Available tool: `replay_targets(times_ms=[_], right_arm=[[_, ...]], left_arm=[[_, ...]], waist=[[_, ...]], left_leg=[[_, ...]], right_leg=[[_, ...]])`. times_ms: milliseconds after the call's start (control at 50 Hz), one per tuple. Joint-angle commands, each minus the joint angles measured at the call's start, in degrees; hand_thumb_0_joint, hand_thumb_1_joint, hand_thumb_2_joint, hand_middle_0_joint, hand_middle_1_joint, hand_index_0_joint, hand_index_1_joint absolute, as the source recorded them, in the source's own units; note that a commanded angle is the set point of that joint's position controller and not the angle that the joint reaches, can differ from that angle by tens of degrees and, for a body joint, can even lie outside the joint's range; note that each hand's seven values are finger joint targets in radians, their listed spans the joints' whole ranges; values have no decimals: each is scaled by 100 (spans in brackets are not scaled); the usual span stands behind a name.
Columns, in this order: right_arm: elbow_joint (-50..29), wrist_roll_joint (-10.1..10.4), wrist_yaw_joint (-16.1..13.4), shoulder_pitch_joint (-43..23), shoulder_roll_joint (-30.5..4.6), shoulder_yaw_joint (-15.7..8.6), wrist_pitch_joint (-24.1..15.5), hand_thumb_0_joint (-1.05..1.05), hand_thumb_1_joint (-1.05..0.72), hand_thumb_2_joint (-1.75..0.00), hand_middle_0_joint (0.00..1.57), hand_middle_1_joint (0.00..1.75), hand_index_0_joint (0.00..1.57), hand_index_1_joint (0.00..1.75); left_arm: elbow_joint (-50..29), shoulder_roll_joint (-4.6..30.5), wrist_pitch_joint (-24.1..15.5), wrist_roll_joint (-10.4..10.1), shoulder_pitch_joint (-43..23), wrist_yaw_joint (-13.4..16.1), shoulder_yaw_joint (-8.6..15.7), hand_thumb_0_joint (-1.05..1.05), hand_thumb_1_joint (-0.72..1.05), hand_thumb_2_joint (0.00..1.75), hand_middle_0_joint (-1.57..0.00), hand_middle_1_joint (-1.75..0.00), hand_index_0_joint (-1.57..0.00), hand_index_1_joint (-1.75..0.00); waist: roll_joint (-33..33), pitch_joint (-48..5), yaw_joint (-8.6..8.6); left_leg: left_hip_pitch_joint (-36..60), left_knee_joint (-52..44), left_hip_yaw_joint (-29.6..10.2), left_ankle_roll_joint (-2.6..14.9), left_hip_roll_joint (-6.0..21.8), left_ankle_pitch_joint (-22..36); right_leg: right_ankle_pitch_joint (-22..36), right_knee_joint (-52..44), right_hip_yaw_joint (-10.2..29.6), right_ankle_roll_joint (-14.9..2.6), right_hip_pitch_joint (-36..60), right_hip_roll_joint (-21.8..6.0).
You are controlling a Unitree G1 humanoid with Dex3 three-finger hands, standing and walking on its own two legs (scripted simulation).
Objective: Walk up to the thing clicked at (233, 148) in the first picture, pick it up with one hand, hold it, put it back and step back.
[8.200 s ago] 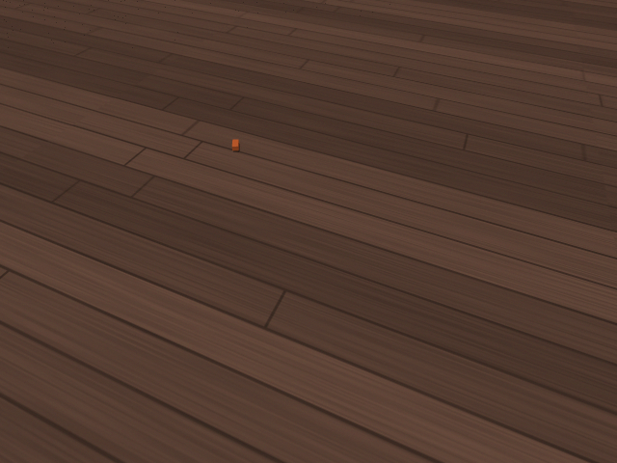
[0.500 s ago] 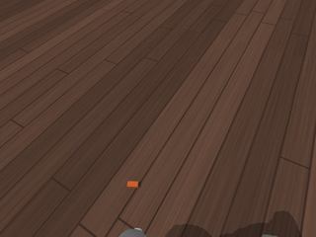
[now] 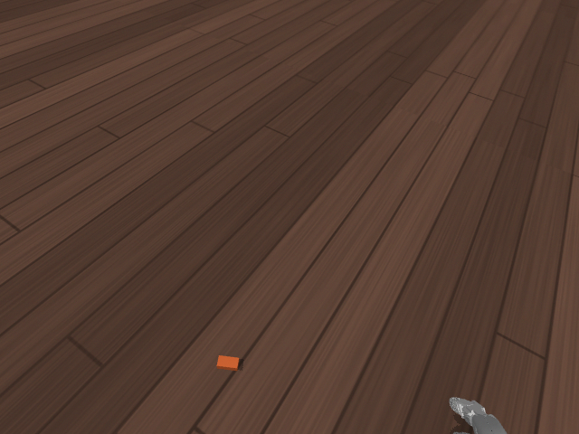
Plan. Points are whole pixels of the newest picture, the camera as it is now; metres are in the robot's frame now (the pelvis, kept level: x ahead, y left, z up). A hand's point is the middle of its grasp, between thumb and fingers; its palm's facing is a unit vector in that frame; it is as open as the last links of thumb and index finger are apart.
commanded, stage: walk up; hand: left
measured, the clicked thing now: (228, 363) +0.46 +0.15 -0.75
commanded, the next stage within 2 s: none
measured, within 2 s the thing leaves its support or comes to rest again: neither
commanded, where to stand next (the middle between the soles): +0.07 -0.02 m, yaw -3 degrees
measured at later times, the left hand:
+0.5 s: hand out of the picture +0.07 +0.27 -0.14, palm faces +0.00 -0.90 -0.44, open 7.4 cm
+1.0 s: hand out of the picture +0.08 +0.25 -0.13, palm faces -0.01 -0.93 -0.38, open 7.4 cm
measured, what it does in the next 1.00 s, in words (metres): steps on the spot: right foot, then left foot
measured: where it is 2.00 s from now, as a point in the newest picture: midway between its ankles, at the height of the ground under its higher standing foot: outside the picture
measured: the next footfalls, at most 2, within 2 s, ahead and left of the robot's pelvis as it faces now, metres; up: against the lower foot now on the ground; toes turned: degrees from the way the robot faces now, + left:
right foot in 0.16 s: +0.04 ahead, -0.15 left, +0.00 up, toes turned -2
left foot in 0.46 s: +0.00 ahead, +0.12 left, +0.00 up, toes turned -2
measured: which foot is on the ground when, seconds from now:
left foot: down 0.00-0.18, up 0.20-0.44, down 0.46-1.00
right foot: up 0.00-0.14, down 0.16-1.00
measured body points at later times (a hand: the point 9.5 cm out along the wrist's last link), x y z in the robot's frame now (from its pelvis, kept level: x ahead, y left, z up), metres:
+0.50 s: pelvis -0.02 -0.01 -0.01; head +0.00 -0.03 +0.44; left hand +0.07 +0.31 -0.11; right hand +0.04 -0.32 -0.15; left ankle -0.04 +0.12 -0.73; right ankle -0.01 -0.14 -0.73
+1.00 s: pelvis -0.01 -0.01 +0.01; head -0.01 -0.02 +0.46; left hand +0.08 +0.30 -0.11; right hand +0.08 -0.31 -0.12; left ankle -0.04 +0.12 -0.73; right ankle +0.00 -0.15 -0.73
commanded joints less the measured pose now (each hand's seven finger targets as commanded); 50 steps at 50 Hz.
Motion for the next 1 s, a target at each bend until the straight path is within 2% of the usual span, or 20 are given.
replay_targets(times_ms=[0,80,120,160,180,200,240,300,360,420,440,480,500,520,560,640,680,720,860,980], right_arm=[[-431,36,-87,-300,-1641,-463,72,0,-90,-90,20,30,20,30],[-546,56,-34,-336,-1622,-526,302,0,-90,-90,20,30,20,30],[-608,157,-8,-523,-1497,-511,409,0,-90,-90,20,30,20,30],[-746,243,-16,-570,-1009,-371,470,0,-90,-90,20,30,20,30],[-737,194,-79,-601,-1146,-435,563,0,-90,-90,20,30,20,30],[-688,153,-86,-527,-1313,-499,580,0,-90,-90,20,30,20,30],[-522,274,-45,-228,-1329,-528,521,0,-90,-90,20,30,20,30],[-335,268,11,46,-1163,-413,359,0,-90,-90,20,30,20,30],[-324,120,65,9,-1283,-383,160,0,-90,-90,20,30,20,30],[-117,8,9,334,-1214,-391,-13,0,-90,-90,20,30,20,30],[2,-51,-19,540,-1156,-403,-67,0,-90,-90,20,30,20,30],[-55,-159,-43,392,-1762,-496,-131,0,-90,-90,20,30,20,30],[-53,-52,-18,343,-2046,-505,-104,0,-90,-90,20,30,20,30],[-82,-19,3,41,-2003,-513,-86,0,-90,-90,20,30,20,30],[-163,-29,32,-352,-1477,-326,-53,0,-90,-90,20,30,20,30],[-18,174,27,165,-1280,-265,9,0,-90,-90,20,30,20,30],[101,125,10,428,-1165,-286,119,0,-90,-90,20,30,20,30],[236,79,28,268,-1325,-333,110,0,-90,-90,20,30,20,30],[394,139,16,93,-1320,-260,11,0,-90,-90,20,30,20,30],[565,127,17,-148,-1327,-256,52,0,-90,-90,20,30,20,30]], left_arm=[[-142,1086,-167,11,372,143,249,0,90,90,-20,-30,-20,-30],[-156,1049,-265,53,393,243,280,0,90,90,-20,-30,-20,-30],[-129,1189,-349,114,485,279,336,0,90,90,-20,-30,-20,-30],[-370,1915,-405,222,149,309,526,0,90,90,-20,-30,-20,-30],[-519,2204,-400,283,-114,325,555,0,90,90,-20,-30,-20,-30],[-625,2086,-406,285,-263,342,561,0,90,90,-20,-30,-20,-30],[-763,1555,-401,259,-493,358,431,0,90,90,-20,-30,-20,-30],[-690,1084,-475,323,-321,346,301,0,90,90,-20,-30,-20,-30],[-757,1347,-397,367,-2,227,483,0,90,90,-20,-30,-20,-30],[-794,1392,-264,243,-166,126,464,0,90,90,-20,-30,-20,-30],[-827,1295,-247,181,-286,108,386,0,90,90,-20,-30,-20,-30],[-907,593,-251,48,-437,114,154,0,90,90,-20,-30,-20,-30],[-762,1127,-242,101,-849,201,307,0,90,90,-20,-30,-20,-30],[-690,1273,-280,118,-796,179,330,0,90,90,-20,-30,-20,-30],[-498,982,-367,113,-418,105,259,0,90,90,-20,-30,-20,-30],[-169,1244,-483,124,-341,188,308,0,90,90,-20,-30,-20,-30],[-239,1542,-496,153,-837,179,264,0,90,90,-20,-30,-20,-30],[-189,1224,-417,120,-1071,118,160,0,90,90,-20,-30,-20,-30],[179,1099,-528,109,-1090,125,114,0,90,90,-20,-30,-20,-30],[394,1012,-469,87,-1238,141,64,0,90,90,-20,-30,-20,-30]], waist=[[1561,-381,-158],[1443,-876,-148],[757,-1020,30],[-1037,-629,66],[-1045,-586,113],[-940,-404,49],[-507,-507,-121],[-728,-1317,-9],[-1310,-1284,311],[-1001,-836,33],[-702,-792,-147],[1131,-577,-79],[1158,-261,-344],[1175,86,-167],[1226,136,116],[736,-654,-25],[277,-479,-350],[437,-146,-319],[30,-912,-244],[115,-811,-175]], left_leg=[[248,-696,-945,1100,1347,2571],[610,162,-752,1010,1161,2960],[312,860,-522,600,848,2004],[-1305,2379,-214,28,-317,-1220],[-1131,3404,-906,55,-303,-2338],[-1082,3793,-1081,29,-166,-2253],[-1287,3992,-1315,44,-403,-1756],[-1279,2562,-998,-170,-322,-1317],[-1425,1072,-403,-282,-301,-1654],[-170,-852,-170,-150,-366,-894],[678,-1433,-264,-57,-343,64],[1365,-1653,-2881,574,1350,752],[163,-1521,-3113,1278,1837,208],[-396,-1500,-2884,1467,1807,-80],[-183,-1130,-1380,801,888,170],[-289,-100,-692,84,210,1196],[140,-392,-645,68,62,-706],[508,-986,-948,170,237,-917],[659,-952,-733,124,362,1061],[831,-1216,-741,123,439,1152]], right_leg=[[414,-44,-409,157,-217,-89],[1044,-887,-696,141,-97,-27],[2712,-1942,-538,73,368,-121],[4344,-2566,2036,-825,598,-1861],[4602,-2594,2600,-1629,-50,-2539],[4593,-2505,2591,-1758,-300,-2472],[4911,-2022,1286,-1301,198,-1625],[3230,-1972,581,-916,1431,-962],[1661,-2089,896,-1205,2037,-1155],[2596,-1588,545,-968,1040,-1163],[3077,-1230,379,-700,399,-1098],[1059,-190,-353,19,-1353,-43],[-331,14,-61,7,-740,-175],[-156,-20,-96,-46,-351,-331],[514,-1323,-271,-107,20,-237],[3606,-2162,319,-337,1461,-676],[1810,-2614,1124,-613,310,-1306],[997,-2659,632,-306,-283,-852],[3534,-2425,231,-191,1039,-760],[3287,-2632,107,-89,1005,-709]])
